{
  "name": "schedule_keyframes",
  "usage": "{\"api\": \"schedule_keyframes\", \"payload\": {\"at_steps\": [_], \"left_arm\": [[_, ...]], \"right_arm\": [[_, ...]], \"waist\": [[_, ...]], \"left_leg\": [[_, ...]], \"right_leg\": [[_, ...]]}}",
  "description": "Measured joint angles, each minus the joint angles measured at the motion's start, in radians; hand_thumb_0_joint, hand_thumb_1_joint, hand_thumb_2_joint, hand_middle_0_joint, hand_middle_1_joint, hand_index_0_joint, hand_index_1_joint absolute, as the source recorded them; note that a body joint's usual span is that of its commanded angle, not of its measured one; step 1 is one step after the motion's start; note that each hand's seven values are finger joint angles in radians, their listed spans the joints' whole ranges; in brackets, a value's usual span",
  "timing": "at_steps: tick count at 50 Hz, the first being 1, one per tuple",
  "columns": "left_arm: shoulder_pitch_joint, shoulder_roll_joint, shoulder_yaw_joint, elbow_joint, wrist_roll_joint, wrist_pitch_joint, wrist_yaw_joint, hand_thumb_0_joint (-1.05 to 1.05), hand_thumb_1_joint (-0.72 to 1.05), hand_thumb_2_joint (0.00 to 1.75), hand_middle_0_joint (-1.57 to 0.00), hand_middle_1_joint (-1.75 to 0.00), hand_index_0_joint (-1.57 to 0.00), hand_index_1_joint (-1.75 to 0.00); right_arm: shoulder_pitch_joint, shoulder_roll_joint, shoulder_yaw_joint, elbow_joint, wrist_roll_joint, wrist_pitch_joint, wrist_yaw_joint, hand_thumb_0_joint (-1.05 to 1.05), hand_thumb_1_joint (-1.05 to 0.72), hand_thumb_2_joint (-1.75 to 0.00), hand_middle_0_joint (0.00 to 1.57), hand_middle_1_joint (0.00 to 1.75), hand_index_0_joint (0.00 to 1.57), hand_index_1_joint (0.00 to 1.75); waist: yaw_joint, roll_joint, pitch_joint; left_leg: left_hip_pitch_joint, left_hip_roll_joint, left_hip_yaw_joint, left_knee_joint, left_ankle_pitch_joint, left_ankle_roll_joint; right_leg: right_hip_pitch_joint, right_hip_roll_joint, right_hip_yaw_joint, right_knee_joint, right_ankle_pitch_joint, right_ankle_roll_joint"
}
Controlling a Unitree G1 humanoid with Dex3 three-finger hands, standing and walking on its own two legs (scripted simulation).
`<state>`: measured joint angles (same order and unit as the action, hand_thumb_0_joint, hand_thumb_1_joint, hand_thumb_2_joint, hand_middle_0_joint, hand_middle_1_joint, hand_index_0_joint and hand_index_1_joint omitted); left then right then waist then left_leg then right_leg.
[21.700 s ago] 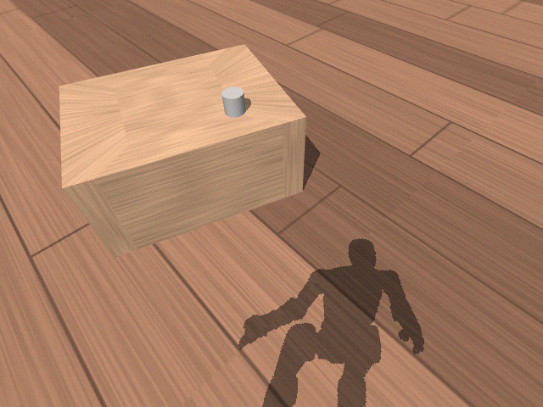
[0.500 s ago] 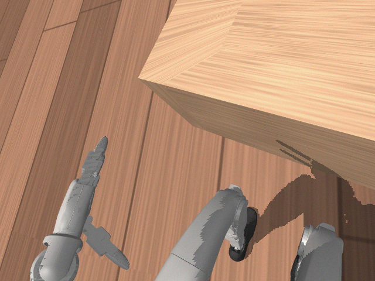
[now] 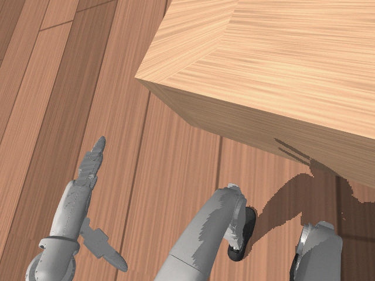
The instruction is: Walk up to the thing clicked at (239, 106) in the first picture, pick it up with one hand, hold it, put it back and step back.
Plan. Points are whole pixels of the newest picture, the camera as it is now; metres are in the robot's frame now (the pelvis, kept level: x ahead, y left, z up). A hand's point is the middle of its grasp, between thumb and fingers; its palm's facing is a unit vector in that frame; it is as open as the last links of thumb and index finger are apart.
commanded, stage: open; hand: right
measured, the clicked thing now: out of the picture +0.58 -0.23 -0.07
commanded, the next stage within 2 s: withdraw in 0.12 s
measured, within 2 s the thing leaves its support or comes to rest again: neither
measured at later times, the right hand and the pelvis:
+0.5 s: hand out of the picture +0.57 -0.26 +0.00, palm faces +0.30 +0.96 +0.00, open 15.3 cm; pelvis +0.00 +0.00 +0.01, yaw +0 degrees
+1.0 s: hand out of the picture +0.55 -0.34 +0.08, palm faces +0.39 +0.90 -0.21, open 17.1 cm; pelvis +0.03 +0.00 +0.09, yaw -2 degrees
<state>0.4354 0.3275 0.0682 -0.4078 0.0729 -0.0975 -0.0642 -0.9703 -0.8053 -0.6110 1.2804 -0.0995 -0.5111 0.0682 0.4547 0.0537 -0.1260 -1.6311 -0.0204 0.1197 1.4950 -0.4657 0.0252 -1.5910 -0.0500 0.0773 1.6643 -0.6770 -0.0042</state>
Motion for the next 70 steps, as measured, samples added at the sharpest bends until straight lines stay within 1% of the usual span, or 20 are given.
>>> {"api": "schedule_keyframes", "payload": {"at_steps": [6, 13, 19, 23, 27, 30, 37, 39, 40, 42, 44, 47, 50, 53, 57, 59, 61, 63, 66, 70], "left_arm": [[0.000, 0.003, -0.002, -0.003, -0.002, -0.005, 0.000, -0.01, -0.57, 0.09, -0.07, -0.05, -0.05, -0.06], [-0.002, 0.007, 0.005, 0.000, -0.001, -0.006, 0.002, -0.01, -0.58, 0.09, -0.07, -0.05, -0.05, -0.07], [-0.006, 0.022, 0.014, -0.012, -0.003, -0.002, 0.004, -0.01, -0.57, 0.08, -0.08, -0.05, -0.05, -0.07], [-0.003, 0.017, 0.015, 0.020, -0.007, -0.001, 0.012, -0.01, -0.57, 0.08, -0.08, -0.05, -0.05, -0.07], [0.004, -0.004, -0.013, 0.087, -0.009, 0.019, 0.018, -0.01, -0.57, 0.08, -0.07, -0.05, -0.05, -0.06], [-0.001, -0.017, -0.038, 0.139, -0.011, 0.046, 0.025, -0.01, -0.57, 0.08, -0.07, -0.04, -0.05, -0.06], [-0.047, -0.018, -0.072, 0.193, -0.027, 0.076, 0.047, -0.01, -0.58, 0.08, -0.08, -0.05, -0.05, -0.06], [-0.066, -0.014, -0.077, 0.173, -0.039, 0.099, 0.050, -0.01, -0.58, 0.08, -0.08, -0.05, -0.05, -0.07], [-0.069, -0.013, -0.076, 0.158, -0.044, 0.108, 0.051, -0.01, -0.58, 0.08, -0.08, -0.05, -0.06, -0.07], [-0.059, -0.013, -0.069, 0.139, -0.050, 0.115, 0.047, -0.01, -0.58, 0.08, -0.08, -0.05, -0.06, -0.07], [-0.042, -0.012, -0.067, 0.152, -0.055, 0.118, 0.039, -0.01, -0.58, 0.09, -0.08, -0.05, -0.06, -0.07], [-0.030, -0.007, -0.066, 0.226, -0.058, 0.134, 0.024, -0.01, -0.55, 0.11, -0.09, -0.06, -0.06, -0.08], [-0.049, -0.006, -0.063, 0.341, -0.062, 0.163, 0.025, -0.01, -0.46, 0.19, -0.10, -0.09, -0.08, -0.11], [-0.095, -0.015, -0.096, 0.413, -0.063, 0.196, 0.036, -0.01, -0.31, 0.29, -0.11, -0.13, -0.10, -0.14], [-0.145, -0.064, -0.180, 0.393, -0.066, 0.208, 0.030, -0.01, -0.06, 0.42, -0.13, -0.16, -0.11, -0.17], [-0.138, -0.095, -0.212, 0.339, -0.077, 0.202, 0.014, -0.01, 0.07, 0.48, -0.14, -0.18, -0.12, -0.18], [-0.102, -0.120, -0.224, 0.283, -0.094, 0.197, 0.001, -0.01, 0.19, 0.53, -0.15, -0.20, -0.14, -0.20], [-0.062, -0.132, -0.215, 0.274, -0.111, 0.192, -0.003, -0.01, 0.29, 0.58, -0.16, -0.21, -0.15, -0.21], [-0.041, -0.119, -0.185, 0.358, -0.124, 0.206, 0.013, 0.00, 0.42, 0.64, -0.17, -0.23, -0.16, -0.23], [-0.045, -0.079, -0.139, 0.485, -0.125, 0.238, 0.044, 0.00, 0.59, 0.73, -0.18, -0.25, -0.17, -0.25]], "right_arm": [[0.007, 0.010, 0.004, 0.001, 0.005, 0.005, -0.003, -0.02, 0.43, -0.42, 0.71, 0.61, 0.77, 0.62], [0.005, 0.011, 0.004, 0.005, 0.007, -0.004, -0.008, -0.02, 0.39, -0.33, 0.57, 0.47, 0.59, 0.47], [0.009, -0.001, -0.015, -0.016, -0.004, 0.007, -0.011, -0.01, 0.36, -0.30, 0.42, 0.37, 0.43, 0.37], [0.007, -0.010, -0.025, -0.054, 0.001, 0.026, -0.005, -0.01, 0.35, -0.26, 0.33, 0.31, 0.34, 0.30], [-0.002, -0.034, -0.030, -0.088, 0.007, 0.063, 0.006, -0.01, 0.37, -0.19, 0.24, 0.22, 0.24, 0.22], [-0.017, -0.060, -0.017, -0.085, 0.019, 0.092, 0.020, -0.01, 0.40, -0.14, 0.18, 0.16, 0.18, 0.16], [-0.055, -0.082, 0.029, 0.041, 0.052, 0.142, 0.076, -0.01, 0.44, -0.09, 0.09, 0.09, 0.10, 0.08], [-0.052, -0.092, 0.043, 0.076, 0.005, 0.185, 0.058, -0.01, 0.43, -0.08, 0.08, 0.08, 0.09, 0.07], [-0.050, -0.094, 0.058, 0.091, -0.008, 0.217, 0.040, -0.01, 0.43, -0.08, 0.08, 0.08, 0.08, 0.07], [-0.048, -0.084, 0.080, 0.116, -0.022, 0.273, 0.011, -0.01, 0.43, -0.08, 0.07, 0.07, 0.08, 0.06], [-0.031, -0.067, 0.081, 0.112, -0.035, 0.325, -0.010, -0.01, 0.43, -0.08, 0.07, 0.07, 0.07, 0.06], [0.000, -0.059, 0.070, 0.083, -0.043, 0.383, -0.040, -0.01, 0.44, -0.08, 0.06, 0.07, 0.07, 0.06], [-0.003, -0.066, 0.090, 0.092, -0.038, 0.398, -0.074, -0.02, 0.46, -0.08, 0.06, 0.06, 0.06, 0.06], [-0.016, -0.069, 0.101, 0.126, -0.035, 0.398, -0.100, -0.01, 0.48, -0.08, 0.06, 0.06, 0.06, 0.06], [0.031, -0.003, 0.136, 0.116, -0.024, 0.393, -0.105, -0.01, 0.50, -0.07, 0.05, 0.06, 0.05, 0.05], [0.129, 0.052, 0.143, 0.063, -0.014, 0.405, -0.094, -0.01, 0.51, -0.07, 0.05, 0.06, 0.05, 0.05], [0.254, 0.116, 0.173, -0.027, 0.007, 0.440, -0.084, -0.01, 0.52, -0.06, 0.05, 0.06, 0.05, 0.05], [0.377, 0.181, 0.219, -0.132, 0.035, 0.487, -0.080, -0.01, 0.53, -0.06, 0.05, 0.06, 0.05, 0.05], [0.506, 0.270, 0.290, -0.274, 0.067, 0.550, -0.086, -0.01, 0.54, -0.06, 0.05, 0.06, 0.05, 0.05], [0.644, 0.371, 0.351, -0.450, 0.088, 0.566, -0.105, -0.01, 0.53, -0.07, 0.06, 0.06, 0.06, 0.05]], "waist": [[-0.003, -0.001, -0.001], [-0.002, 0.001, 0.003], [0.006, 0.008, 0.002], [0.002, 0.013, 0.001], [-0.015, 0.004, -0.001], [-0.034, -0.012, -0.001], [-0.079, -0.046, -0.006], [-0.087, -0.041, -0.001], [-0.092, -0.038, 0.003], [-0.104, -0.034, 0.010], [-0.115, -0.030, 0.009], [-0.126, -0.026, -0.005], [-0.140, -0.029, -0.008], [-0.160, -0.033, -0.009], [-0.200, -0.051, -0.022], [-0.214, -0.071, -0.032], [-0.228, -0.086, -0.042], [-0.244, -0.089, -0.050], [-0.280, -0.073, -0.054], [-0.325, -0.053, -0.034]], "left_leg": [[0.006, 0.001, 0.000, -0.001, -0.001, -0.001], [0.006, 0.000, -0.003, 0.000, 0.001, -0.001], [0.005, -0.003, -0.007, -0.001, 0.006, -0.001], [0.024, -0.007, -0.005, -0.022, 0.012, 0.000], [0.057, -0.011, -0.004, -0.056, 0.020, 0.001], [0.093, -0.011, -0.005, -0.087, 0.024, -0.001], [0.189, -0.008, -0.009, -0.165, 0.033, -0.007], [0.220, -0.011, -0.016, -0.190, 0.039, -0.008], [0.238, -0.012, -0.019, -0.205, 0.043, -0.008], [0.275, -0.011, -0.022, -0.242, 0.052, -0.008], [0.309, -0.011, -0.024, -0.281, 0.062, -0.007], [0.354, -0.015, -0.027, -0.329, 0.071, -0.006], [0.401, -0.017, -0.026, -0.366, 0.074, -0.005], [0.443, -0.022, -0.031, -0.398, 0.080, -0.006], [0.505, -0.022, -0.038, -0.441, 0.084, -0.009], [0.550, -0.018, -0.039, -0.467, 0.083, -0.012], [0.602, -0.014, -0.043, -0.494, 0.081, -0.014], [0.653, -0.009, -0.048, -0.519, 0.078, -0.016], [0.715, -0.003, -0.055, -0.546, 0.075, -0.017], [0.784, 0.003, -0.061, -0.577, 0.076, -0.020]], "right_leg": [[0.006, 0.001, 0.000, -0.002, 0.000, -0.001], [0.007, 0.001, -0.003, -0.001, 0.001, -0.002], [0.009, -0.002, -0.007, -0.003, 0.004, -0.001], [0.026, -0.006, -0.005, -0.021, 0.010, 0.001], [0.057, -0.008, -0.003, -0.053, 0.018, 0.003], [0.091, -0.008, -0.004, -0.084, 0.024, 0.002], [0.182, -0.001, -0.009, -0.166, 0.042, -0.004], [0.216, -0.004, -0.016, -0.194, 0.048, -0.004], [0.235, -0.005, -0.019, -0.212, 0.053, -0.004], [0.272, -0.003, -0.022, -0.252, 0.066, -0.003], [0.306, -0.002, -0.023, -0.293, 0.079, -0.002], [0.352, -0.004, -0.027, -0.345, 0.091, 0.001], [0.398, -0.006, -0.026, -0.382, 0.096, 0.002], [0.440, -0.010, -0.031, -0.414, 0.100, 0.001], [0.505, -0.008, -0.037, -0.463, 0.108, 0.000], [0.551, -0.004, -0.039, -0.494, 0.112, -0.002], [0.605, 0.002, -0.043, -0.529, 0.115, -0.004], [0.660, 0.007, -0.047, -0.565, 0.119, -0.007], [0.727, 0.014, -0.055, -0.606, 0.124, -0.009], [0.801, 0.021, -0.060, -0.648, 0.132, -0.010]]}}
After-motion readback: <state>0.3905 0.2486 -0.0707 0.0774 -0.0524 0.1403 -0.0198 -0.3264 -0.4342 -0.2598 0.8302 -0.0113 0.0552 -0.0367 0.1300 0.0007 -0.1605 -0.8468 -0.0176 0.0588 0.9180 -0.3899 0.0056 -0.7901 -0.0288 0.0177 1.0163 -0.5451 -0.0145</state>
